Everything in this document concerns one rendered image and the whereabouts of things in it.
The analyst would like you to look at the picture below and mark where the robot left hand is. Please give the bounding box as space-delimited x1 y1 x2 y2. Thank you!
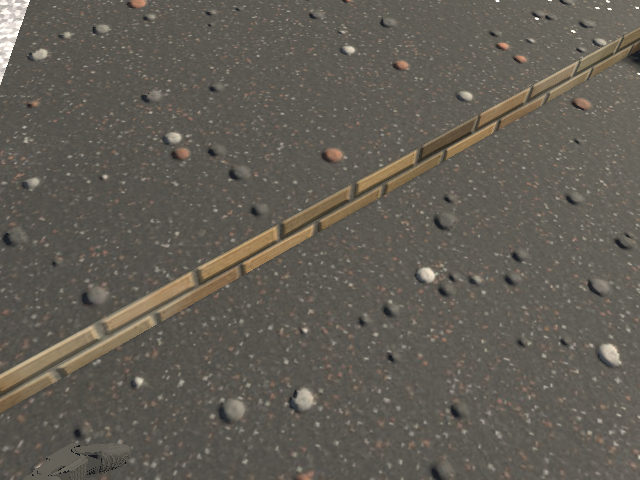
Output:
21 443 131 480

